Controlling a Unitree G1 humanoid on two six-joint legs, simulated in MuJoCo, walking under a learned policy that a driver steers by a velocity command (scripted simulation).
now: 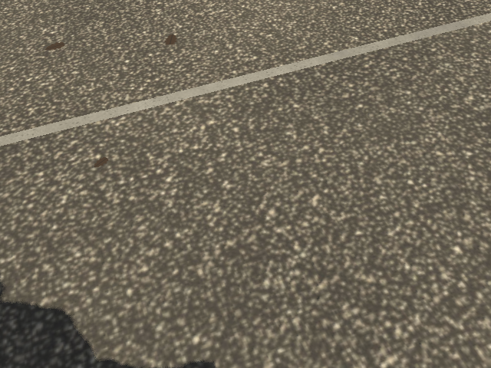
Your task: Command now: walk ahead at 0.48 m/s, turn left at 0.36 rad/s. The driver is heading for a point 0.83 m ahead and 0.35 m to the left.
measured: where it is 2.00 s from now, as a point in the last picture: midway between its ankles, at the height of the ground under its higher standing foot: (156, 271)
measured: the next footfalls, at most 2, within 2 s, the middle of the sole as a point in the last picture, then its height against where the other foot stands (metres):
left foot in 0.30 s outside the picture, level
right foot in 0.78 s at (257, 317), level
